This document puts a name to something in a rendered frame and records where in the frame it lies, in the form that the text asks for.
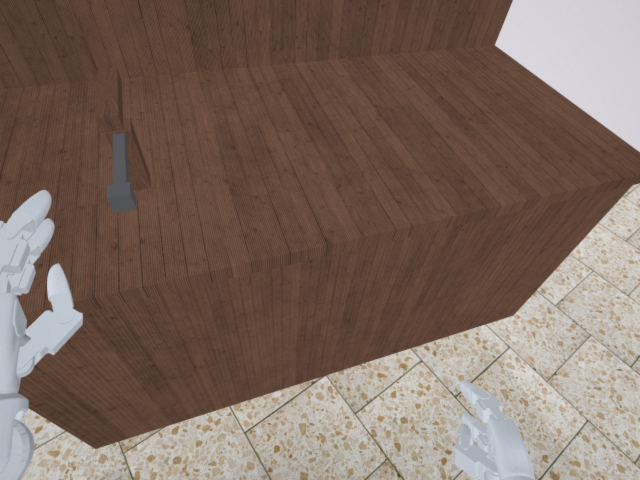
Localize counter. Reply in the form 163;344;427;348
0;0;640;449

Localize left robot hand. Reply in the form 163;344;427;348
0;190;83;394

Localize right robot hand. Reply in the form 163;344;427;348
454;380;535;480

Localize robot left forearm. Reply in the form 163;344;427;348
0;393;34;480

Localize tap lever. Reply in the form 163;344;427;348
107;133;137;213

